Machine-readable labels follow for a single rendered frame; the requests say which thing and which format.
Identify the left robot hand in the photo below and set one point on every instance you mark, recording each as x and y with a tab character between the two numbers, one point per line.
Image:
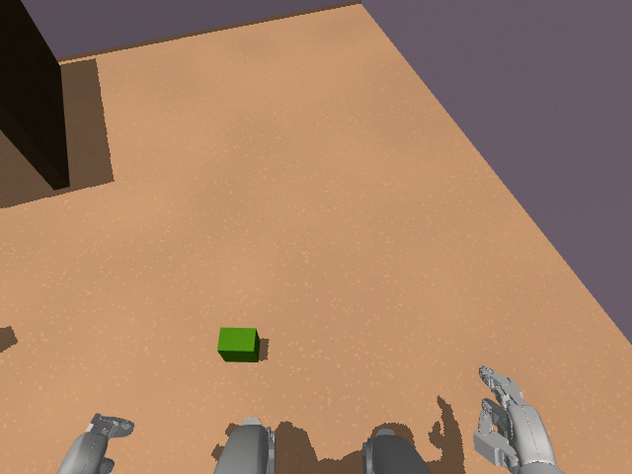
86	455

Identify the right robot hand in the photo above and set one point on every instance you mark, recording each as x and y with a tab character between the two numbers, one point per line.
521	437

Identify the carton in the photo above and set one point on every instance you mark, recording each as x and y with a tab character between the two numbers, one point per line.
239	344

